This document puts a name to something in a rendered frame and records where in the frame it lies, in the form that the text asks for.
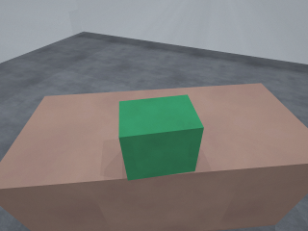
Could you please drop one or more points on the carton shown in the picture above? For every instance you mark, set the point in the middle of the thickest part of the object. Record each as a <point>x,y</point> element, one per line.
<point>159,136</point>

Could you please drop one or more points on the pedestal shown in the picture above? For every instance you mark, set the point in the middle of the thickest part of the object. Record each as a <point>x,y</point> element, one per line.
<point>65,170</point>

